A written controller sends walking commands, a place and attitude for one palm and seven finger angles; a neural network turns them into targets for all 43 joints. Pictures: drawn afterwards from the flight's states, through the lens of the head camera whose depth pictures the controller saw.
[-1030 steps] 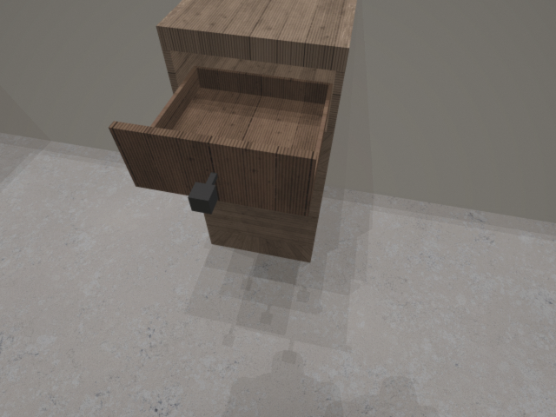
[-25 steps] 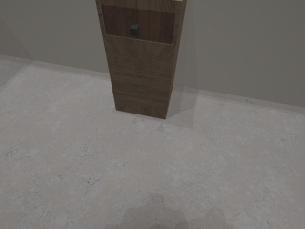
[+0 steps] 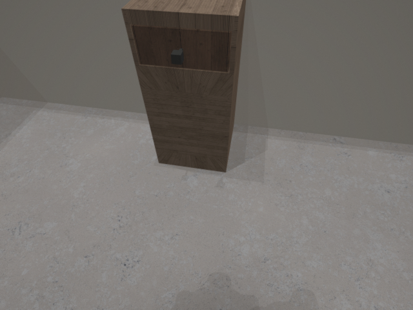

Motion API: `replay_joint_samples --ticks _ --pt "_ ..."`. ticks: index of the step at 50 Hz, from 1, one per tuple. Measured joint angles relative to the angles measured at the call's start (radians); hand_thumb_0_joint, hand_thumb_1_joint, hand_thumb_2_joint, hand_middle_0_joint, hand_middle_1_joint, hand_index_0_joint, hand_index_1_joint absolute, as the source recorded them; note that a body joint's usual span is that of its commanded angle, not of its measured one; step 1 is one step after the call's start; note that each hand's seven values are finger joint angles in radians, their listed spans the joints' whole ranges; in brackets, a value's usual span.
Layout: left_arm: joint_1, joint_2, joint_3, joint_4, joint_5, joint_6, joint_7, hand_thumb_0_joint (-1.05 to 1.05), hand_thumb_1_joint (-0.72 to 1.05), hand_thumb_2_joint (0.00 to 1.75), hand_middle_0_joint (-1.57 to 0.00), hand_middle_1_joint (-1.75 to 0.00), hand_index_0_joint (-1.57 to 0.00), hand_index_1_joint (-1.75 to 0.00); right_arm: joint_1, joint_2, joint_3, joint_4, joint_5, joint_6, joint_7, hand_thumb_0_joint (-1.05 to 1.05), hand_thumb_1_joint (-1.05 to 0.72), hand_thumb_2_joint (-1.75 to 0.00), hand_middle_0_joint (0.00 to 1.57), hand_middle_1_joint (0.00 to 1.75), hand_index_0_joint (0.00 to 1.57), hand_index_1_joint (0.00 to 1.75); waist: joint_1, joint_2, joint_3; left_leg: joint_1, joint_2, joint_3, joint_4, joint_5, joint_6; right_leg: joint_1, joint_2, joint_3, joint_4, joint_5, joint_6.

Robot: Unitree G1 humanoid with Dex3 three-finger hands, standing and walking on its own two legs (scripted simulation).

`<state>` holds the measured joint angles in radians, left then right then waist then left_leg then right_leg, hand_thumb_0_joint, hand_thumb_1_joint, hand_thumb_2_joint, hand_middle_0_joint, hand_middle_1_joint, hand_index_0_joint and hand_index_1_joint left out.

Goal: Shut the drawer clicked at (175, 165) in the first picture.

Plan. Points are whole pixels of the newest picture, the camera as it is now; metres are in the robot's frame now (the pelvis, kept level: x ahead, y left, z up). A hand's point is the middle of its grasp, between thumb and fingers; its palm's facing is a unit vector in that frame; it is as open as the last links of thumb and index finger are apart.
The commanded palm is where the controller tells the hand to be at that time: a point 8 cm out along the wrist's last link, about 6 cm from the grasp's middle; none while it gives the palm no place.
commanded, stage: let the arm hang, fingers relaxed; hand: left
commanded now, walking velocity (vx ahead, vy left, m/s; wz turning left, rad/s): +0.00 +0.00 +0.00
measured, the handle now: (178, 54) +1.00 +0.15 +0.00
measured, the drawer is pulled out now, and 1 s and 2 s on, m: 0.00 0.00 0.00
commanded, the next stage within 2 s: look to check the result in 0.20 s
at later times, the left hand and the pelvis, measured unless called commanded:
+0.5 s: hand out of the picture +0.06 +0.19 -0.17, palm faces -0.01 -0.97 -0.24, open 7.4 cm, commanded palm none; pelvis +0.03 +0.00 +0.00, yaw +0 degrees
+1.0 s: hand out of the picture +0.08 +0.19 -0.17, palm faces -0.02 -0.97 -0.25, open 7.4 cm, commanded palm none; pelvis +0.04 -0.01 +0.00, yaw -1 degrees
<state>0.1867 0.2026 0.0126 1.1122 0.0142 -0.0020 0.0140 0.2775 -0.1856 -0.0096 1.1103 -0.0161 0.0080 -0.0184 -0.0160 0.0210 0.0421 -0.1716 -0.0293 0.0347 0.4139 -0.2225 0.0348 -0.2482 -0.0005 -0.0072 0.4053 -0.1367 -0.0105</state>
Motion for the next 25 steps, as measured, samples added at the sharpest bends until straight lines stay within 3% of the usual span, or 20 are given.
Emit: replay_joint_samples --ticks 10,25 --pt "-0.024 -0.021 -0.003 0.004 0.001 -0.005 0.000 0.00 0.90 0.90 -0.20 -0.31 -0.21 -0.30 -0.037 0.002 -0.002 0.005 0.001 -0.006 -0.003 0.00 -0.91 -0.90 0.20 0.30 0.20 0.30 -0.004 -0.001 0.008 0.024 0.003 0.002 -0.021 -0.007 -0.002 0.019 0.004 0.003 -0.013 -0.010 0.000" --pt "0.000 -0.005 0.000 0.033 -0.001 -0.004 0.003 0.00 0.90 0.90 -0.20 -0.30 -0.21 -0.30 -0.058 -0.015 -0.004 0.018 0.003 -0.004 -0.009 0.00 -0.91 -0.90 0.20 0.30 0.20 0.30 0.003 0.002 0.024 0.052 0.012 -0.001 -0.043 -0.017 -0.010 0.045 0.013 0.000 -0.031 -0.022 -0.006"
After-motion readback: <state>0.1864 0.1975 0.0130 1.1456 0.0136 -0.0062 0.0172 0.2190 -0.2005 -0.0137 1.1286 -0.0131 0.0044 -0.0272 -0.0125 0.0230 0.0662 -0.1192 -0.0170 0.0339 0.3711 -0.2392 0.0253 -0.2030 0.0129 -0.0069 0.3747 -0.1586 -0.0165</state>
